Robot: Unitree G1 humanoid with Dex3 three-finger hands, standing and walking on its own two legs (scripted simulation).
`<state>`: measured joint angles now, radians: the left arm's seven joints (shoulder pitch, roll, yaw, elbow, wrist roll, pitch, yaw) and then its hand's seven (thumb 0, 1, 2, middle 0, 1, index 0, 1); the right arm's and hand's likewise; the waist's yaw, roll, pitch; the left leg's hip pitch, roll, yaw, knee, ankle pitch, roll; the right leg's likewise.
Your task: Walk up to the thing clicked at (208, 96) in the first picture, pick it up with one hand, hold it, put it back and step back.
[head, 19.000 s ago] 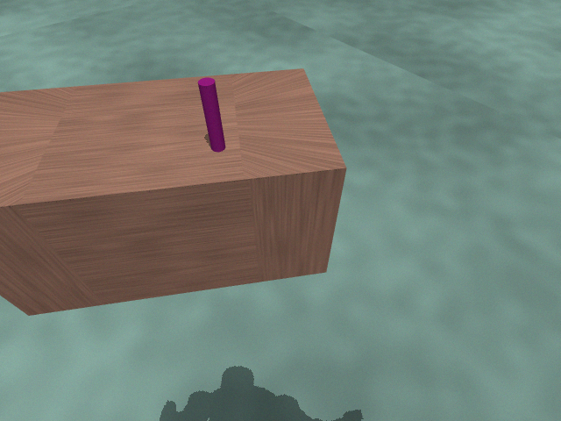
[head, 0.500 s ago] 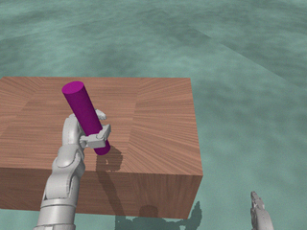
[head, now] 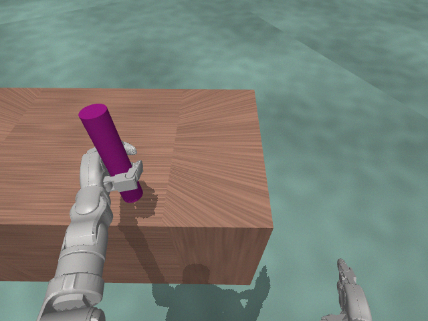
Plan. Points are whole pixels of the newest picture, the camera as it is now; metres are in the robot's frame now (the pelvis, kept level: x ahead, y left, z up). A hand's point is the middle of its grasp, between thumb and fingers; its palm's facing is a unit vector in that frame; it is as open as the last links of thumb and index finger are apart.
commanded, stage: crouch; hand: left
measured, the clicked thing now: (116, 159) +0.38 +0.20 +0.10
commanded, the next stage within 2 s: lower in 0.92 s
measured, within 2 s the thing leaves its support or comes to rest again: rests again in 1.84 s
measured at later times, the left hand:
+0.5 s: hand (134, 157) +0.46 +0.20 +0.02, palm faces +0.20 -0.98 -0.01, open 5.9 cm
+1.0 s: hand (135, 151) +0.49 +0.21 +0.00, palm faces +0.23 -0.97 -0.02, open 5.9 cm
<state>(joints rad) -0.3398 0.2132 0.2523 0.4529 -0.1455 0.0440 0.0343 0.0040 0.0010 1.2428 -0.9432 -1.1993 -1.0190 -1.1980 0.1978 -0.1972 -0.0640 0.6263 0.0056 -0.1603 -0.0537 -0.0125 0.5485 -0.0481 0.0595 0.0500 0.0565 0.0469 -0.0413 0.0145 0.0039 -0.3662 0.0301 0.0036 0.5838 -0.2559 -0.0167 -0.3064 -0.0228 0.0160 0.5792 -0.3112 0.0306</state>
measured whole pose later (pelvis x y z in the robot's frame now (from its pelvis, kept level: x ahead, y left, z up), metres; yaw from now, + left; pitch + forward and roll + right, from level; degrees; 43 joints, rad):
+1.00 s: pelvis +0.00 +0.01 -0.05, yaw -2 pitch +18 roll -3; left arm -0.73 0.42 0.40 1.02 -0.07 -0.37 0.01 0.00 0.01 1.24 -0.95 -1.20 -1.02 -1.19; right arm 0.34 -0.22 -0.04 0.13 -0.04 0.00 0.03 -0.01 0.53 -0.05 0.06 0.05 0.06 0.05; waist -0.16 0.00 -0.10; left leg -0.89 0.06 -0.02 0.99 -0.42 -0.01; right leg -0.80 0.01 0.01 0.94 -0.45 0.04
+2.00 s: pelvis +0.00 +0.01 -0.10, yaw -2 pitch +26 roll -4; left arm -0.78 0.54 0.48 1.14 -0.02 -0.48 -0.05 0.00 0.01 1.24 -0.94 -1.20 -1.01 -1.20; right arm 0.36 -0.25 0.00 -0.05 -0.07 0.02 0.05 -0.01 0.52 -0.06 0.06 0.05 0.06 0.05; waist -0.25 0.00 -0.14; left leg -1.18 0.07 -0.06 1.23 -0.51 -0.02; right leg -1.08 0.03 -0.02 1.16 -0.54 0.03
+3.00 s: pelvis -0.01 +0.01 -0.10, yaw -3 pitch +27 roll -5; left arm -0.83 0.60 0.54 1.14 -0.02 -0.47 -0.04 -0.01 -0.45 0.13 -0.17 -0.16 -0.18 -0.15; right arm 0.38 -0.27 -0.02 -0.11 -0.07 0.04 0.05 -0.01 0.53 -0.05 0.07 0.05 0.06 0.05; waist -0.27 -0.01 -0.15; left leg -1.22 0.07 -0.06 1.26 -0.51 -0.02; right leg -1.12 0.03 -0.01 1.19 -0.54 0.04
